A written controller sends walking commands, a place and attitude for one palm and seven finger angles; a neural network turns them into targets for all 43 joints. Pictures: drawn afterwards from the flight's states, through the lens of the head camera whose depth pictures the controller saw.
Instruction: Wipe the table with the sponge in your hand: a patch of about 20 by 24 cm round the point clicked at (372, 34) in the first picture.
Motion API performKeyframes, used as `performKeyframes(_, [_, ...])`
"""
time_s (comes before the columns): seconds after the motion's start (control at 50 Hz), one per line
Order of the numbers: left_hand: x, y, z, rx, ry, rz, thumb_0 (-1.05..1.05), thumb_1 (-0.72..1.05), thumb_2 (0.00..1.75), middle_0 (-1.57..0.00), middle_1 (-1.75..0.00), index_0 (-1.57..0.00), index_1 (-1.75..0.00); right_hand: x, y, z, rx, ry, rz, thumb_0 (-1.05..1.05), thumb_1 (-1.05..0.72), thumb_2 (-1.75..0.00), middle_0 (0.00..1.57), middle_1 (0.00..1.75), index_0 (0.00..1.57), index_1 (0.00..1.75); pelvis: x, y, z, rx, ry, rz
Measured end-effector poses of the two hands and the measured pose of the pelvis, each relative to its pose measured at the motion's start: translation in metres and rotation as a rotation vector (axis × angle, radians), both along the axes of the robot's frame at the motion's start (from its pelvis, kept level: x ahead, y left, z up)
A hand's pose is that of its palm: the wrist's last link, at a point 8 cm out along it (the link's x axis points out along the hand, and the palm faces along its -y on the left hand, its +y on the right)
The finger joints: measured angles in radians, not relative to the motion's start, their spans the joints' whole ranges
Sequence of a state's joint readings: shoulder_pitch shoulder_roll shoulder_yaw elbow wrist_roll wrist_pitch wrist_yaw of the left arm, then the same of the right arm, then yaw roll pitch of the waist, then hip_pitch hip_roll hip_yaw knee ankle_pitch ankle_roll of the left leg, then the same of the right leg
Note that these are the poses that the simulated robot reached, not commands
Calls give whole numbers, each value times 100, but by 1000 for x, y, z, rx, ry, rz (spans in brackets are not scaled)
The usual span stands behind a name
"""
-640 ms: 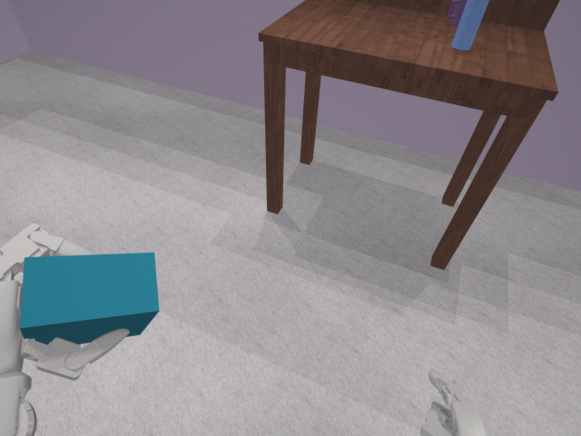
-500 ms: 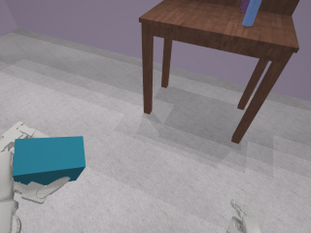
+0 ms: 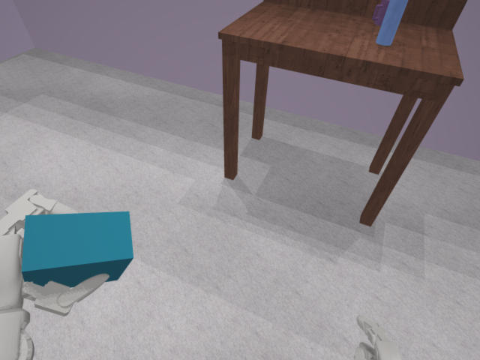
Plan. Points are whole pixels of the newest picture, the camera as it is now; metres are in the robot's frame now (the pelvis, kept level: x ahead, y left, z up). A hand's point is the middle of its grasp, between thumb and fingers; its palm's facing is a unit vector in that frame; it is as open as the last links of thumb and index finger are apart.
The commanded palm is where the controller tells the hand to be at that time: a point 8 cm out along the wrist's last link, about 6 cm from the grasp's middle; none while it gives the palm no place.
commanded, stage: walk to a spot facing it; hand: left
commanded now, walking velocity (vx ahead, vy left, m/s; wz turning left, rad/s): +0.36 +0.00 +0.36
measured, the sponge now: (93, 251) +0.22 +0.21 +0.14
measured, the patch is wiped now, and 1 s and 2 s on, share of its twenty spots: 0.00 0.00 0.00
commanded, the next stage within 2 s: none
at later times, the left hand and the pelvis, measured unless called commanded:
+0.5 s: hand (86, 211) +0.27 +0.23 +0.16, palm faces +0.44 -0.77 -0.46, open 10.4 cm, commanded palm +0.20 +0.28 +0.18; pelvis +0.08 -0.02 -0.01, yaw +7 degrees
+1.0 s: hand (85, 141) +0.39 +0.28 +0.19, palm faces +0.56 -0.71 -0.44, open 10.4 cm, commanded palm +0.31 +0.31 +0.18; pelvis +0.22 +0.00 +0.00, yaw +13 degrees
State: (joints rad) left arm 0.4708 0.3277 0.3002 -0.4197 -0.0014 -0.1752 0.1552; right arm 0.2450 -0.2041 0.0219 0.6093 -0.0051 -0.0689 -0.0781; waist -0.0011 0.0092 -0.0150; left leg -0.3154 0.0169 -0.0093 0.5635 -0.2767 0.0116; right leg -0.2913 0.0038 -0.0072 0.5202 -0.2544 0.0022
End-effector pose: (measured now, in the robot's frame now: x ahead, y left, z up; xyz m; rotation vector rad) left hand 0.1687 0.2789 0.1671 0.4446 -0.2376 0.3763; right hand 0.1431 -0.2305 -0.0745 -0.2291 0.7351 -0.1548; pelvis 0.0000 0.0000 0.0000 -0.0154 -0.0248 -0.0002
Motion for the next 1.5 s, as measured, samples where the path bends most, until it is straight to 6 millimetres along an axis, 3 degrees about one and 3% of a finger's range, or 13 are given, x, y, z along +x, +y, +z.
performKeyframes(0.16, [1,14,8,43,-94,22,-1,-50,99,-70,-135,-70,-135,10,-1,-11,-45,30,9,1,-91,-90,20,30,20,30,15,7,-12,2,-15,54])
performKeyframes(0.28, [15,31,0,33,-58,91,-1,-50,99,-70,-135,-71,-135,27,16,-17,-7,44,7,1,-91,-90,20,30,20,30,38,13,-11,-16,3,67])
performKeyframes(0.42, [44,8,11,49,-14,75,-1,-50,99,-70,-135,-70,-135,56,32,-20,78,89,103,1,-91,-90,20,30,20,30,62,-6,0,-24,26,92])
performKeyframes(0.54, [59,-13,13,99,-3,55,-1,-50,99,-70,-135,-71,-135,100,13,-35,72,124,143,1,-90,-90,20,30,20,30,88,-22,-8,-7,18,158])
performKeyframes(0.72, [78,19,6,65,28,216,-1,-51,99,-71,-135,-71,-135,183,-5,-10,-66,121,189,1,-91,-90,20,30,20,30,142,-14,0,34,35,211])
performKeyframes(0.88, [138,40,4,75,-87,195,-1,-51,99,-71,-135,-71,-135,268,41,-4,-37,-30,213,1,-91,-90,19,29,20,30,185,5,-17,44,3,218])
performKeyframes(0.98, [167,32,28,119,-76,165,-1,-51,99,-71,-135,-71,-135,291,76,1,94,-37,256,1,-91,-90,20,29,20,30,213,0,-4,18,20,222])
performKeyframes(1.06, [178,16,43,156,-55,173,-1,-51,99,-71,-135,-71,-135,303,83,-8,155,6,287,1,-91,-90,20,30,20,30,243,-8,1,5,28,234])
performKeyframes(1.14, [194,6,38,192,-9,250,-1,-51,99,-71,-135,-71,-135,325,70,-33,171,68,308,1,-90,-90,20,30,20,30,279,-23,-7,14,23,264])
performKeyframes(1.24, [220,3,6,87,39,361,-1,-51,99,-71,-135,-71,-135,367,35,-58,86,154,345,1,-90,-90,20,30,20,30,310,-35,-16,31,2,318])
performKeyframes(1.34, [248,-1,-4,30,113,352,-1,-51,99,-71,-135,-71,-135,411,6,-35,-3,148,323,1,-91,-90,20,30,20,30,339,-36,-2,40,10,350])
performKeyframes(1.42, [272,0,16,88,68,305,-1,-51,99,-71,-135,-71,-135,446,-1,-11,-62,117,329,1,-91,-90,20,29,20,30,362,-35,5,45,26,381])
performKeyframes(1.5, [285,12,39,165,-16,299,-1,-51,99,-71,-135,-71,-135,480,11,3,-94,86,346,1,-91,-90,19,29,20,30,386,-24,4,42,44,403])
